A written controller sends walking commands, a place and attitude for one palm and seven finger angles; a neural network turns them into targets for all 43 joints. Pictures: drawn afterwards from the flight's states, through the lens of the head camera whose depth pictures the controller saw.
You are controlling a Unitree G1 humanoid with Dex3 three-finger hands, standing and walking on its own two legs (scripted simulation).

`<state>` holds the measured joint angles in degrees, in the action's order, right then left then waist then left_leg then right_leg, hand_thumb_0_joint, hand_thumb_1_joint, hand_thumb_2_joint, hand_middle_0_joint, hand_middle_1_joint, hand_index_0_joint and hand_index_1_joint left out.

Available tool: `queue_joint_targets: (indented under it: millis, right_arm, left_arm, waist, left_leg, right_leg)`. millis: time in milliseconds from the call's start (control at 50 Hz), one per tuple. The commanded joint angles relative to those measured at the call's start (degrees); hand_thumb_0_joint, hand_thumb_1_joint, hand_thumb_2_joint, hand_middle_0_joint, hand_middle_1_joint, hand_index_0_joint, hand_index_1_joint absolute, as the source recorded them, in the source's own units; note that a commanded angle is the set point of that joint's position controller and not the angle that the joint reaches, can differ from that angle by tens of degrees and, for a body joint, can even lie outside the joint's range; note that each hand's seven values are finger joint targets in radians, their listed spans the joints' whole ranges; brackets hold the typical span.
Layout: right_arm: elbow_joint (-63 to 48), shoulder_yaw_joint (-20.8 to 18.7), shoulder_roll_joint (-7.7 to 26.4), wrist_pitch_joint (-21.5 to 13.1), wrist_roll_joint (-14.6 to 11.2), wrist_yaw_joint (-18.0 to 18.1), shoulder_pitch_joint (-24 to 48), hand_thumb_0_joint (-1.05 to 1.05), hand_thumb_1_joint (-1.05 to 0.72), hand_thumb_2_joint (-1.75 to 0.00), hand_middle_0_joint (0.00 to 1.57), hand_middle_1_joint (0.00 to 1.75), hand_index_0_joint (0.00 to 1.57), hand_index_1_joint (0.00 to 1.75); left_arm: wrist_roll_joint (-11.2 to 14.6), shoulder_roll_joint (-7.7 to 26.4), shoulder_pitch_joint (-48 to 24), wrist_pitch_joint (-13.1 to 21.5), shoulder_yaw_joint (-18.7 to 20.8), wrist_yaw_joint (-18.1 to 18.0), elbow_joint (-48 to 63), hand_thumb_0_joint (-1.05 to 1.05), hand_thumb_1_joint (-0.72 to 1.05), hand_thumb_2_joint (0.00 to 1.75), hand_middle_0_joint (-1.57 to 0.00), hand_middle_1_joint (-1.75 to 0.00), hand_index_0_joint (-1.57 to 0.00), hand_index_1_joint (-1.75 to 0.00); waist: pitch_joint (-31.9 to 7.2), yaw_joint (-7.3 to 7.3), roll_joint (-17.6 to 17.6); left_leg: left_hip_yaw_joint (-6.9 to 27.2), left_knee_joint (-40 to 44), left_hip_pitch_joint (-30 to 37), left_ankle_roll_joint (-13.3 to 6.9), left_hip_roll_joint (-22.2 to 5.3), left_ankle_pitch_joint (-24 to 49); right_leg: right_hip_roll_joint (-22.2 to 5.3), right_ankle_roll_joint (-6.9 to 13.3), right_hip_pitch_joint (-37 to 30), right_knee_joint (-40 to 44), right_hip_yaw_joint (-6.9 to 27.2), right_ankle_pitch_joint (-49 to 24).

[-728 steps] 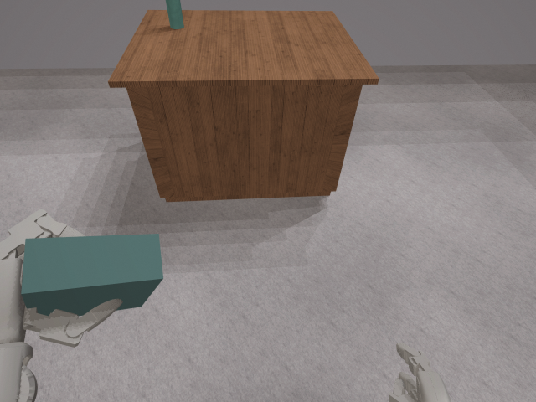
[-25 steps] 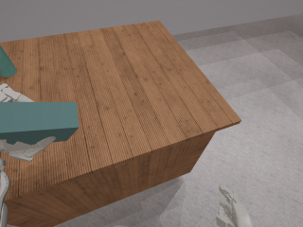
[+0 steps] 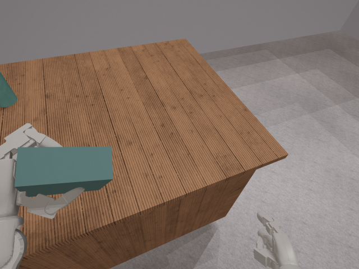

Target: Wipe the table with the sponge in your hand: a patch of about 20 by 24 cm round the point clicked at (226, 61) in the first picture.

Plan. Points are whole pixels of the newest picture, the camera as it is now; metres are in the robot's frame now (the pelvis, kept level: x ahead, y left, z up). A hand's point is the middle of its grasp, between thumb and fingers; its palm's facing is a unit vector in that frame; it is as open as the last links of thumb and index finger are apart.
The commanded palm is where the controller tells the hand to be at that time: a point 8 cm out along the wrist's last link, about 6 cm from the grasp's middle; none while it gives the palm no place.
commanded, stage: look again from close up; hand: left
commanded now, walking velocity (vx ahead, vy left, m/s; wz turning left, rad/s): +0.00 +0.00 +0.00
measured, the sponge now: (79, 172) +0.23 +0.21 +0.14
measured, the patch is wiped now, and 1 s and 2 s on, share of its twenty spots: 0.00 0.00 0.00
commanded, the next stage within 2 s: turn the palm down, sponge in hand in 0.34 s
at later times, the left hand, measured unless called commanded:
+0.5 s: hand (32, 167) +0.22 +0.26 +0.17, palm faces +0.39 -0.77 -0.51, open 9.6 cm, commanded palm +0.14 +0.29 +0.18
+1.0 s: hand (34, 188) +0.19 +0.26 +0.15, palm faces +0.45 -0.56 -0.70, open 9.6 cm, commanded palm +0.15 +0.27 +0.18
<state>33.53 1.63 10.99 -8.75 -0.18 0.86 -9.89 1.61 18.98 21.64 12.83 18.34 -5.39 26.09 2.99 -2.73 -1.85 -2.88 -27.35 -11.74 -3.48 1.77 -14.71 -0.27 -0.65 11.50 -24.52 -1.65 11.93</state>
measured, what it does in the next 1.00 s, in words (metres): shifts its weight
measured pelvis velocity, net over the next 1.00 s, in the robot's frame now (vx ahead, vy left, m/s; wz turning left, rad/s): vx -0.03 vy -0.06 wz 0.07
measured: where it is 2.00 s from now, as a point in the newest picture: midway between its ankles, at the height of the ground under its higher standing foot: outside the picture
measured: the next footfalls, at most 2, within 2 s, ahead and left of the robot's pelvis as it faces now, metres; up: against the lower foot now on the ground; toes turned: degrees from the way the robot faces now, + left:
none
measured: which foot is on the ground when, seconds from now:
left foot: down 0.00-1.00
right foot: down 0.00-1.00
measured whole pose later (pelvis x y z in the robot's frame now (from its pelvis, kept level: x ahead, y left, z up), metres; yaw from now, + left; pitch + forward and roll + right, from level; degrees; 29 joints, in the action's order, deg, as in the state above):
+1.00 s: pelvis -0.03 -0.06 -0.01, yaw +4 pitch -2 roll +0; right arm 36.0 2.2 15.1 -4.2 -0.2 4.9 -8.1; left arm -11.0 30.4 9.8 -3.2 18.8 -4.1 11.9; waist 1.2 -4.9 3.4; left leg 2.1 -35.5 -18.3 0.3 0.4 -15.6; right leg 2.3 4.0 17.6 -35.1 -4.6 16.1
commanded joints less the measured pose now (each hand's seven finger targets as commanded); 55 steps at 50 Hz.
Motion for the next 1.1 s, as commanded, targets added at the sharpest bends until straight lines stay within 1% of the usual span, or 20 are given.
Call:
queue_joint_targets:
  millis: [0,120,220,400,420,440,460,480,500,520,560,620,700,720,800,820,840,900,980,1080]
  right_arm:
    - [-9.12,-3.17,7.46,-2.28,-0.14,1.19,3.34,0.0,-0.9,-0.9,0.2,0.3,0.2,0.3]
    - [-9.89,-2.72,7.03,-2.16,-0.2,1.65,4.61,0.0,-0.9,-0.9,0.2,0.3,0.2,0.3]
    - [-9.87,-3.01,7.4,-2.28,-0.27,1.53,4.27,0.0,-0.9,-0.9,0.2,0.3,0.2,0.3]
    - [-9.67,-3.44,7.86,-1.7,-0.46,1.86,3.33,0.0,-0.9,-0.9,0.2,0.3,0.2,0.3]
    - [-16.8,6.02,12.85,0.49,-5.17,6.23,-5.83,0.0,-0.9,-0.9,0.2,0.3,0.2,0.3]
    - [-5.99,-2.9,6.4,-1.21,3.05,5.25,5.37,0.0,-0.9,-0.9,0.2,0.3,0.2,0.3]
    - [-6.26,-3.24,10.94,-1.97,2.96,1.72,1.96,0.0,-0.9,-0.9,0.2,0.3,0.2,0.3]
    - [-6.24,-4.07,12.17,-1.03,1.75,0.94,1.35,0.0,-0.9,-0.9,0.2,0.3,0.2,0.3]
    - [-6.73,-3.66,11.36,-1.03,0.89,1.74,3.95,0.0,-0.9,-0.9,0.2,0.3,0.2,0.3]
    - [-6.85,-2.99,11.16,-1.06,-0.54,1.74,5.56,0.0,-0.9,-0.9,0.2,0.3,0.2,0.3]
    - [-6.73,-2.5,11.8,-0.96,-1.14,1.37,6.83,0.0,-0.9,-0.9,0.2,0.3,0.2,0.3]
    - [-9.67,-1.26,11.17,0.38,-1.73,0.72,9.91,0.0,-0.9,-0.9,0.2,0.3,0.2,0.3]
    - [-9.88,-1.66,10.42,0.81,0.04,2.14,10.55,0.0,-0.9,-0.9,0.2,0.3,0.2,0.3]
    - [-9.53,-1.75,10.11,0.28,0.06,2.73,10.66,0.0,-0.9,-0.9,0.2,0.3,0.2,0.3]
    - [-6.3,-2.38,9.16,-0.42,0.79,3.51,8.74,0.0,-0.9,-0.9,0.2,0.3,0.2,0.3]
    - [-6.2,-2.21,9.31,-0.37,0.73,3.6,8.25,0.0,-0.9,-0.9,0.2,0.3,0.2,0.3]
    - [-6.15,-2.23,9.31,-0.28,0.91,3.61,8.45,0.0,-0.9,-0.9,0.2,0.3,0.2,0.3]
    - [-6.39,-1.84,10.19,0.88,0.31,4.63,8.58,0.0,-0.9,-0.9,0.2,0.3,0.2,0.3]
    - [-8.37,-1.77,10.43,2.33,-0.86,6.11,10.3,0.0,-0.9,-0.9,0.2,0.3,0.2,0.3]
    - [-9.01,-2.54,9.49,2.46,-0.3,6.4,9.29,0.0,-0.9,-0.9,0.2,0.3,0.2,0.3]
  left_arm:
    - [0.74,11.32,-5.16,3.33,8.23,-1.49,11.25,0.0,0.1,1.3,-1.2,-1.6,-1.2,-1.6]
    - [1.2,11.95,-5.13,3.46,8.61,-1.36,14.59,0.0,0.1,1.3,-1.2,-1.6,-1.2,-1.6]
    - [1.09,11.19,-2.71,3.08,7.65,-1.43,14.82,0.0,0.1,1.3,-1.2,-1.6,-1.2,-1.6]
    - [0.96,10.64,-3.57,2.9,6.96,-1.43,11.39,0.0,0.1,1.3,-1.2,-1.6,-1.2,-1.6]
    - [-1.23,56.93,-55.94,10.95,23.83,-1.99,32.6,0.0,0.1,1.3,-1.2,-1.6,-1.2,-1.6]
    - [-8.95,28.32,-40.32,-1.25,18.89,0.22,0.36,0.0,0.1,1.3,-1.2,-1.6,-1.2,-1.6]
    - [-4.56,21.76,-29.96,-3.59,9.58,0.95,-5.7,0.0,0.1,1.3,-1.2,-1.6,-1.2,-1.6]
    - [-3.84,19.39,-25.48,-4.95,11.0,1.39,-1.75,0.0,0.1,1.3,-1.2,-1.6,-1.2,-1.6]
    - [-0.01,15.58,-24.24,-7.9,8.27,3.18,-1.41,0.0,0.1,1.3,-1.2,-1.6,-1.2,-1.6]
    - [3.25,14.37,-18.51,-11.24,9.24,4.47,-4.22,0.0,0.1,1.3,-1.2,-1.6,-1.2,-1.6]
    - [2.8,14.9,-13.03,-15.44,6.07,6.76,-1.63,0.0,0.1,1.3,-1.2,-1.6,-1.2,-1.6]
    - [-4.7,18.82,-10.3,-17.89,5.09,6.57,3.88,0.0,0.1,1.3,-1.2,-1.6,-1.2,-1.6]
    - [-6.19,22.76,-14.25,-11.61,11.35,3.02,7.52,0.0,0.1,1.3,-1.2,-1.6,-1.2,-1.6]
    - [-5.3,27.34,-17.11,-8.95,15.97,1.62,10.64,0.0,0.1,1.3,-1.2,-1.6,-1.2,-1.6]
    - [-7.37,25.02,-21.51,-3.33,13.47,-2.39,5.13,0.0,0.1,1.3,-1.2,-1.6,-1.2,-1.6]
    - [-9.16,27.58,-24.27,-3.83,14.09,-3.18,5.05,0.0,0.1,1.3,-1.2,-1.6,-1.2,-1.6]
    - [-10.39,25.42,-24.75,-4.96,10.87,-3.29,3.23,0.0,0.1,1.3,-1.2,-1.6,-1.2,-1.6]
    - [-12.75,25.23,-22.66,-11.47,5.76,-1.15,-3.04,0.0,0.1,1.3,-1.2,-1.6,-1.2,-1.6]
    - [-13.53,26.73,-21.35,-18.11,3.03,4.19,-3.81,0.0,0.1,1.3,-1.2,-1.6,-1.2,-1.6]
    - [-13.47,30.43,-14.18,-12.44,10.9,5.68,1.64,0.0,0.1,1.3,-1.2,-1.6,-1.2,-1.6]
  waist:
    - [-8.47,1.21,4.19]
    - [-10.43,1.35,8.03]
    - [-11.84,1.34,6.96]
    - [-7.21,1.45,5.45]
    - [-8.08,5.59,23.3]
    - [-12.96,-0.42,13.18]
    - [-7.36,3.13,8.47]
    - [-16.83,1.32,7.99]
    - [-17.7,-0.83,12.76]
    - [-17.42,-1.5,11.15]
    - [-12.75,-2.55,8.31]
    - [-7.6,-2.2,7.24]
    - [-7.03,0.09,-2.02]
    - [-8.36,-0.85,-0.8]
    - [-8.82,0.13,8.02]
    - [-8.98,0.3,11.19]
    - [-10.07,0.7,14.08]
    - [-8.26,0.78,13.06]
    - [-8.2,-0.28,3.98]
    - [-13.05,-2.82,-4.48]
  left_leg:
    - [6.34,7.4,-2.18,3.26,-6.34,9.67]
    - [6.05,7.8,0.52,3.89,-5.83,13.03]
    - [6.05,7.18,1.77,4.06,-5.91,14.96]
    - [7.42,10.79,-3.66,3.21,-6.44,1.58]
    - [10.76,11.12,-17.09,-0.64,-6.71,-8.72]
    - [5.65,5.33,1.59,5.44,-3.83,6.97]
    - [7.35,6.21,2.27,7.62,-3.46,16.89]
    - [7.47,3.83,9.52,6.93,-4.72,20.43]
    - [7.1,3.45,10.52,6.64,-3.65,16.56]
    - [6.71,4.2,9.69,6.56,-3.72,11.25]
    - [5.73,5.4,4.04,5.38,-2.9,6.86]
    - [4.72,6.16,-0.09,3.34,-2.66,3.01]
    - [5.19,3.94,-2.99,1.95,-2.11,-5.09]
    - [4.67,3.33,-2.32,1.74,-1.81,-6.68]
    - [4.15,0.66,-3.05,2.03,-0.91,-12.25]
    - [3.87,0.33,-3.05,2.02,-0.67,-12.7]
    - [3.56,-0.06,-3.38,2.04,-0.3,-11.72]
    - [2.83,-0.84,-5.5,1.85,0.05,-10.18]
    - [1.85,-3.93,-6.62,1.66,-0.53,-3.59]
    - [3.39,-6.95,-7.11,1.77,-0.88,5.05]
  right_leg:
    - [-1.87,1.7,-6.79,2.24,3.31,-10.79]
    - [-1.55,1.67,-7.25,2.58,2.92,-12.61]
    - [-1.72,1.56,-7.74,2.86,2.73,-13.78]
    - [-1.81,1.3,-6.96,4.53,3.23,-5.35]
    - [3.71,-2.23,-17.39,-7.54,2.29,3.08]
    - [2.13,3.26,-1.4,-6.57,-0.6,-0.04]
    - [2.89,3.45,4.29,-2.63,-4.13,-2.52]
    - [3.68,2.71,5.35,-4.49,-3.33,-5.12]
    - [2.54,2.67,5.4,-4.31,-2.18,-3.64]
    - [2.9,2.91,4.49,-4.25,-2.47,-2.4]
    - [1.72,3.01,1.66,-3.15,-3.67,-4.38]
    - [2.17,3.06,1.9,-3.25,-2.85,-1.77]
    - [2.26,1.54,6.28,-2.9,-2.09,6.73]
    - [2.37,1.52,6.58,-2.29,-1.22,8.88]
    - [1.41,1.47,9.0,-2.11,0.32,12.75]
    - [1.24,1.77,9.41,-1.84,1.0,13.01]
    - [0.72,2.05,8.71,-1.88,1.17,12.19]
    - [-0.58,1.98,7.85,-0.09,3.16,13.88]
    - [-2.91,1.3,3.98,3.26,8.94,17.74]
    - [-3.98,-0.45,-1.26,-0.32,10.79,1.38]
